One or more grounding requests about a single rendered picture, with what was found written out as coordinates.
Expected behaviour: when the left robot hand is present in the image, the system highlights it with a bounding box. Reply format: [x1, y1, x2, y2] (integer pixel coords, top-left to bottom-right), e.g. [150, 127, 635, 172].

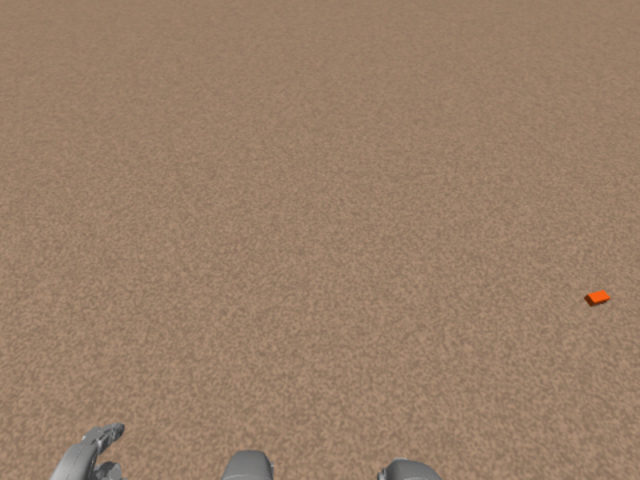
[49, 423, 127, 480]

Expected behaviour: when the small box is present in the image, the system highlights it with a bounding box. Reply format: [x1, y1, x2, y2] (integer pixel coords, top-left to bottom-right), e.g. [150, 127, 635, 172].
[584, 290, 610, 306]

